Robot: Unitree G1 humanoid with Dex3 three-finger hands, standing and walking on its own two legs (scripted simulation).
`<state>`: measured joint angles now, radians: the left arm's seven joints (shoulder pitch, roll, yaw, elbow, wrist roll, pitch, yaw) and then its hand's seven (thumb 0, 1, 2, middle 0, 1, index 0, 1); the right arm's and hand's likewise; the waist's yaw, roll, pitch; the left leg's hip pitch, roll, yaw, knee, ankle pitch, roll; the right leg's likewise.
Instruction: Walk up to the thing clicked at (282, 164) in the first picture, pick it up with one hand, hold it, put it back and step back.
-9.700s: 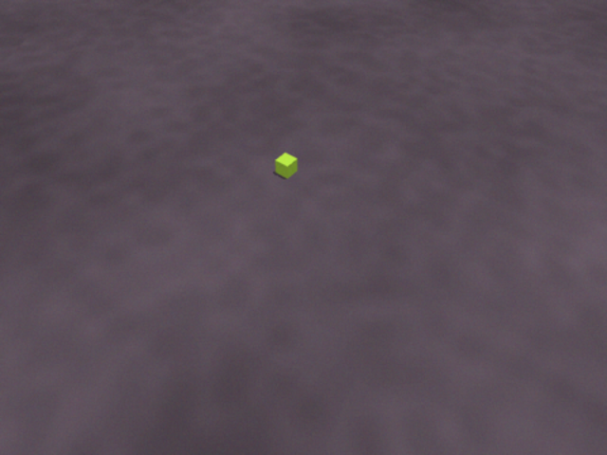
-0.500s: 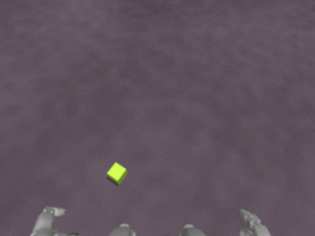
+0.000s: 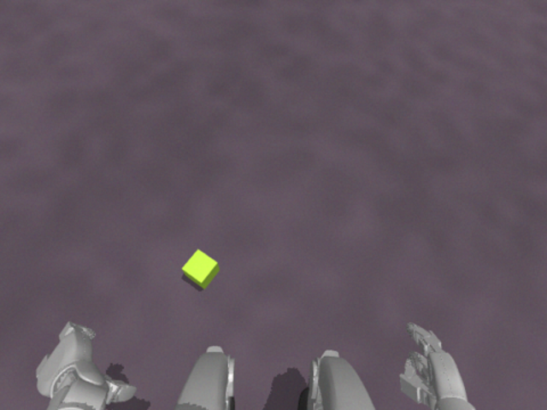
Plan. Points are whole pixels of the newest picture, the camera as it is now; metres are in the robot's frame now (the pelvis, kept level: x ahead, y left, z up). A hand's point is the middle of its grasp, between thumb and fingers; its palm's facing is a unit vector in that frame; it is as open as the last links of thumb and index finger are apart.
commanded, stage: rise first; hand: left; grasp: from above
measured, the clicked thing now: (201, 269) +0.49 +0.22 -0.62
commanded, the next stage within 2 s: none
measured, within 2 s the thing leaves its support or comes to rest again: neither
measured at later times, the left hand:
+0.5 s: hand (155, 299) +0.33 +0.27 -0.36, palm faces -0.10 -0.41 -0.91, open 13.9 cm
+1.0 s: hand (171, 282) +0.40 +0.26 -0.44, palm faces -0.18 -0.43 -0.88, open 13.9 cm
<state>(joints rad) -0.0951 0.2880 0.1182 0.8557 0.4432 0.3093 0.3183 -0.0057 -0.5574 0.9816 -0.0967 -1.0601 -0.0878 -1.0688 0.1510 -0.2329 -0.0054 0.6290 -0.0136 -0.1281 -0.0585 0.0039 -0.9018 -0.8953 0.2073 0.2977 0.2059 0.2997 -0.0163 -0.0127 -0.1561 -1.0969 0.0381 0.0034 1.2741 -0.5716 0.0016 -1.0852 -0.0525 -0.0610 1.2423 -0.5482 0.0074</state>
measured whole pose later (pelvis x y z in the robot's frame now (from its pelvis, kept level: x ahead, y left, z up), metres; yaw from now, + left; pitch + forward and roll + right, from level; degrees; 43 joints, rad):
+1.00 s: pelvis -0.07 +0.00 -0.29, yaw -5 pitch +37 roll -5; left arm -1.21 0.65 0.37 1.67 0.65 0.47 0.61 0.00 -0.50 1.03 -0.11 -1.01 -0.09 -1.03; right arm 0.15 -0.30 0.02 0.89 -0.11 -0.23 0.27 0.00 -0.90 -0.89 0.20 0.30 0.20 0.30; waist -0.24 0.05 -0.08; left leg -2.24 0.07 -0.05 2.28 -0.70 0.03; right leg -2.22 -0.04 -0.05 2.21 -0.64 0.00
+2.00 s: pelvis -0.07 +0.00 -0.33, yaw -9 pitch +35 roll -9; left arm -1.33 0.85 0.42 1.73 0.67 0.47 0.65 0.00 -0.48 0.98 -0.16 -0.95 -0.13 -0.98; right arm 0.15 -0.35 0.13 0.82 -0.16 -0.23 0.36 0.00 -0.92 -0.90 0.20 0.30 0.20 0.30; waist -0.33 0.00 0.07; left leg -2.35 0.06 -0.14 2.43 -0.71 0.01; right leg -2.30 -0.03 -0.12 2.31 -0.62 0.00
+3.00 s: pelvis -0.07 +0.00 -0.33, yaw -11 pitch +35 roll -11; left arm -1.40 0.95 0.38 1.72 0.69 0.51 0.66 0.00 -0.41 0.90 -0.24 -0.89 -0.21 -0.92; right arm 0.16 -0.34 0.21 0.77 -0.16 -0.24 0.38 0.00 -0.93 -0.90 0.20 0.30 0.20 0.30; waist -0.39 -0.04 0.10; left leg -2.35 0.07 -0.17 2.44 -0.72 0.01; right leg -2.28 -0.02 -0.15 2.29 -0.62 0.00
